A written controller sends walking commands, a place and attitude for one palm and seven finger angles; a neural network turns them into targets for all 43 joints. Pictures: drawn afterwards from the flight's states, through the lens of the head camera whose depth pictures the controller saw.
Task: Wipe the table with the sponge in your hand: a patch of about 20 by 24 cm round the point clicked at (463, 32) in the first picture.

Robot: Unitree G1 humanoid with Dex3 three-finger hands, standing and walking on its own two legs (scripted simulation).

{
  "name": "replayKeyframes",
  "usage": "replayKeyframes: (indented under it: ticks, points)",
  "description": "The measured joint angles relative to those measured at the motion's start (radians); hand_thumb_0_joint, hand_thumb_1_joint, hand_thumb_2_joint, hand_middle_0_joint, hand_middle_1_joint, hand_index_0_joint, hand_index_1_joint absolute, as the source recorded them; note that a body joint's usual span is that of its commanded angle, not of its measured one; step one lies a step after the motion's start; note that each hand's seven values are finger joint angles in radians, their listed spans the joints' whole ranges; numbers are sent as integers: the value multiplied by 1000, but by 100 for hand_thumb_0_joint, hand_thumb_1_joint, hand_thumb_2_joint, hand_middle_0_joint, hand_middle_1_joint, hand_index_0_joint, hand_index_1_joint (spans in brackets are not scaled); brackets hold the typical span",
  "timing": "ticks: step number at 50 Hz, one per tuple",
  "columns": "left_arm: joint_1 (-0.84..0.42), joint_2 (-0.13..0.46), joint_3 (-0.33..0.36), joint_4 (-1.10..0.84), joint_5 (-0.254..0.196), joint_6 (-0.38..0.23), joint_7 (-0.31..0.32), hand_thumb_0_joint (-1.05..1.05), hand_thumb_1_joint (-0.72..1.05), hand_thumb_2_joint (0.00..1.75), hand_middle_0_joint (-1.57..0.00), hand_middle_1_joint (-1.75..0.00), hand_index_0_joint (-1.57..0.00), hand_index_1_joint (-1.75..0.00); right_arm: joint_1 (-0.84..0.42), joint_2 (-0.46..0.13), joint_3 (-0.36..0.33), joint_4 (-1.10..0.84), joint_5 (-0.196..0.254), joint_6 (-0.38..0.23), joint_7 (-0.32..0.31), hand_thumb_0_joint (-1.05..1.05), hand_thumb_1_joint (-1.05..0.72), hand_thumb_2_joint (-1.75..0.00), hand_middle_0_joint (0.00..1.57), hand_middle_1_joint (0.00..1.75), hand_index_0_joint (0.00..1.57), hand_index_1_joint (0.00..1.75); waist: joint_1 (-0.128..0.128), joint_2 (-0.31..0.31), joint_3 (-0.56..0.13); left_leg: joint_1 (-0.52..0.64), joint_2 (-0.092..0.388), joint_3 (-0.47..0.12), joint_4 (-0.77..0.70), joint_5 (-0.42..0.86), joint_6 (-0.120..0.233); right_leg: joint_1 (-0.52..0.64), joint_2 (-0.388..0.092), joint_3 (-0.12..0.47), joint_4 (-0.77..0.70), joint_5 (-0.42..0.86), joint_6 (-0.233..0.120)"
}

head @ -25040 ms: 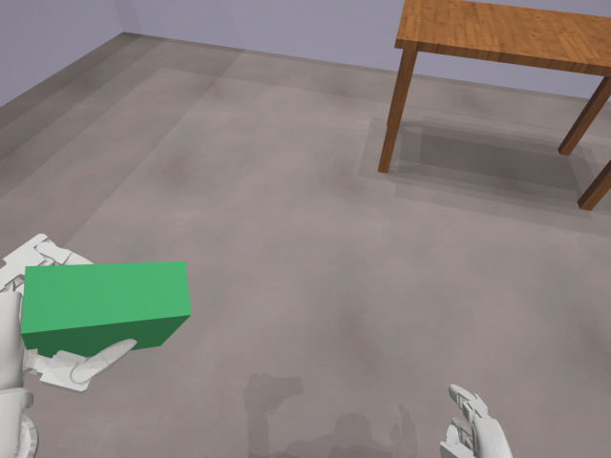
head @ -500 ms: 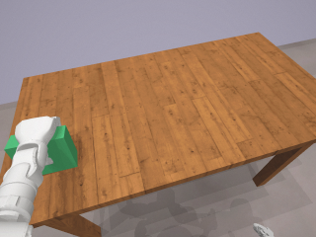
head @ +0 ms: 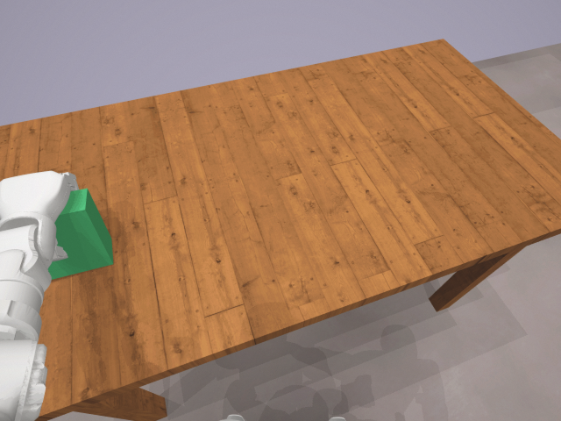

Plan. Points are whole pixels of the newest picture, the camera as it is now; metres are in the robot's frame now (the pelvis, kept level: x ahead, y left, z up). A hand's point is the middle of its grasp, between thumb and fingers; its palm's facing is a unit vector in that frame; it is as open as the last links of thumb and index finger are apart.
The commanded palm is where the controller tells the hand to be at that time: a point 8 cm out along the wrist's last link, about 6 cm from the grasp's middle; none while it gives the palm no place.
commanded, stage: slide across to the middle lane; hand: left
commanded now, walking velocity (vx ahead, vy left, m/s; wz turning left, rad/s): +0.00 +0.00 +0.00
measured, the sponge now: (58, 247) +0.36 +0.37 -0.02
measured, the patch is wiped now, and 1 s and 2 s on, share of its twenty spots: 0.35 0.45 0.70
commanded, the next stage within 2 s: wipe back along the middle lane in 0.64 s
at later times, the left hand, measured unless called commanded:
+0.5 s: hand (81, 206) +0.41 +0.33 +0.04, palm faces -0.08 +0.01 -1.00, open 9.9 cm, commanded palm +0.39 +0.29 +0.08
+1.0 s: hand (114, 206) +0.41 +0.28 +0.03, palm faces -0.06 +0.00 -1.00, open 9.9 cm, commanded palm +0.38 +0.26 +0.07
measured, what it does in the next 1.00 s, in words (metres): shifts its weight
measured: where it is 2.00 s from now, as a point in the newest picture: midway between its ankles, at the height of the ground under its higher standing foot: outside the picture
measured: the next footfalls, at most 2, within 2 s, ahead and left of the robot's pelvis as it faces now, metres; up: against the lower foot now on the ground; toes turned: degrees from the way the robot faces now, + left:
none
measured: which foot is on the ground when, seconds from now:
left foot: down 0.00-1.00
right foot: down 0.00-1.00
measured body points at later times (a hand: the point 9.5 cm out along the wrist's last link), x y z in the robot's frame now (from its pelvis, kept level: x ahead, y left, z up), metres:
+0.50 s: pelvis +0.03 +0.03 +0.01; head +0.08 +0.02 +0.46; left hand +0.41 +0.32 +0.09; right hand +0.18 -0.22 -0.12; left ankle +0.01 +0.11 -0.72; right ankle +0.03 -0.11 -0.72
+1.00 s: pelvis +0.06 +0.00 +0.02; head +0.10 -0.01 +0.46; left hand +0.41 +0.27 +0.09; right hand +0.21 -0.25 -0.11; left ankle +0.01 +0.11 -0.72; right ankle +0.03 -0.11 -0.72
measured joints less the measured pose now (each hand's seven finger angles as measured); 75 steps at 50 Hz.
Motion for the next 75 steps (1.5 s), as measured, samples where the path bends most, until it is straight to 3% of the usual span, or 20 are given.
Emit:
replayKeyframes:
  ticks: [6,10,16,23,34,57,65,75]
  points:
    - [18,-12,-22,-36,1,10,13,1,-59,116,-80,-135,-80,-138,14,5,-19,-1,-2,8,6,1,-91,-90,20,30,21,30,7,5,-4,5,-3,7,-4,-6,9,9,-2,7,-16,1,9]
    - [64,-50,-47,-100,-27,31,38,1,-58,116,-79,-136,-79,-140,17,16,-29,10,0,13,6,1,-91,-90,20,30,21,30,21,10,-8,39,-9,10,-21,-10,17,46,-8,11,-37,-1,16]
    - [64,-116,-120,-133,-40,107,63,0,-57,116,-78,-138,-77,-141,-15,37,-20,22,4,14,12,1,-91,-90,20,30,20,30,36,4,-5,95,-26,5,-50,-10,26,103,-25,6,-59,-11,19]
    - [37,-186,-190,-165,-46,188,47,0,-56,116,-77,-139,-76,-142,-75,54,-7,0,0,20,18,1,-91,-90,20,30,21,30,53,5,1,134,-38,-1,-77,-9,30,142,-37,1,-79,-17,16]
    - [39,-266,-229,-222,-30,270,30,0,-55,115,-76,-139,-76,-142,-129,59,8,-26,-10,57,27,1,-91,-90,20,30,21,30,60,5,0,183,-36,-5,-115,-15,24,187,-36,-2,-106,-28,18]
    - [246,-282,-216,-430,-50,363,42,0,-49,111,-71,-142,-71,-145,-125,4,3,-43,2,64,35,1,-91,-90,20,30,20,30,55,11,4,263,-9,11,-164,-13,0,241,-9,15,-120,-35,0]
    - [342,-298,-229,-522,-51,371,54,0,-48,110,-70,-143,-70,-146,-141,10,8,-63,6,53,38,1,-91,-90,20,30,20,30,66,13,-5,281,-11,20,-163,-11,2,252,-11,24,-111,-34,3]
    - [344,-322,-263,-547,-42,411,43,1,-48,110,-70,-143,-70,-146,-171,35,30,-76,8,55,31,1,-91,-90,20,30,20,30,78,8,11,288,-21,20,-163,2,7,258,-21,25,-105,-26,7]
